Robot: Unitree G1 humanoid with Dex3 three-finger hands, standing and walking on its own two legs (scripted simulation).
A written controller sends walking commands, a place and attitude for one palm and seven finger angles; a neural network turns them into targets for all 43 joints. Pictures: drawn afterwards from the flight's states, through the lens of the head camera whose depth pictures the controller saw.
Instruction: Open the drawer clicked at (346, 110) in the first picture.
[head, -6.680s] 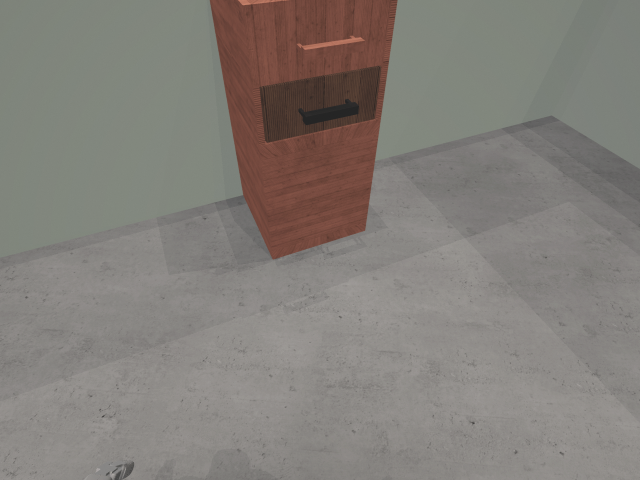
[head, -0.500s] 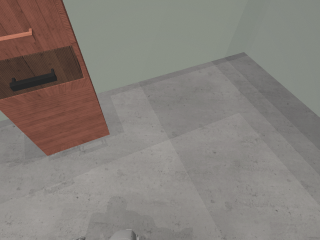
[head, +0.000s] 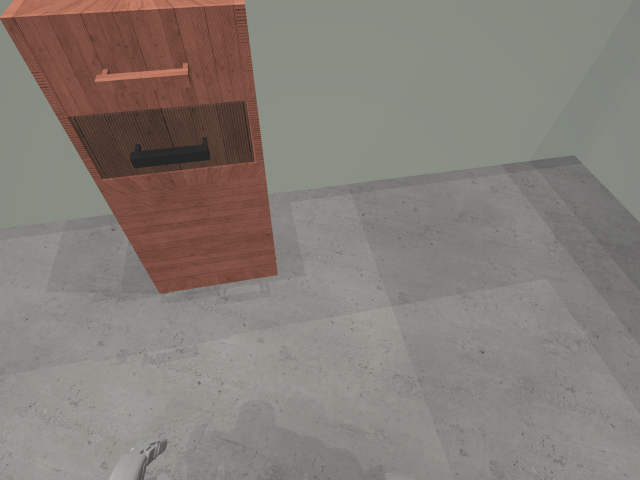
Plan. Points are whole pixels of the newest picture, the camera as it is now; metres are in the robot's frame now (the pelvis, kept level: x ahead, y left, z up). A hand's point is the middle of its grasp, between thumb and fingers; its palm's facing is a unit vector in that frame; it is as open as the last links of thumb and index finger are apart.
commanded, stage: turn to face it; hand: left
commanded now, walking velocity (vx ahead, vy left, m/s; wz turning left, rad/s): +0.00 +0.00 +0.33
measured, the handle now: (171, 150) +0.83 +0.39 -0.12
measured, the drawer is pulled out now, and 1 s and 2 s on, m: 0.00 0.00 0.00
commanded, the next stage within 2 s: take the last steps up to it in 0.18 s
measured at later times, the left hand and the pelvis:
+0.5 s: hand out of the picture -0.06 +0.15 -0.16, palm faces +0.28 -0.93 -0.23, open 7.4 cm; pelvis -0.02 -0.03 +0.01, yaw +12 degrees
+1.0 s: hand out of the picture +0.10 +0.23 -0.18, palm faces +0.22 -0.96 -0.15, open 7.4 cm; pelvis +0.08 +0.04 +0.00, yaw +11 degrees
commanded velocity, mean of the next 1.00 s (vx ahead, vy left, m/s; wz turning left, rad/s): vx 0.22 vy -0.02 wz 0.07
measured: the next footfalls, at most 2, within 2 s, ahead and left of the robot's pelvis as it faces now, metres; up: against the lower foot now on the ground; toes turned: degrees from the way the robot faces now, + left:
right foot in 0.10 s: +0.04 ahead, -0.13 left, +0.00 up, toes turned +1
left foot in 0.62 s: -0.02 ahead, +0.11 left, +0.00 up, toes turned +18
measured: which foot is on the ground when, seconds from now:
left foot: down 0.00-0.10, up 0.12-0.60, down 0.62-1.00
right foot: up 0.00-0.08, down 0.10-0.64, up 0.66-1.00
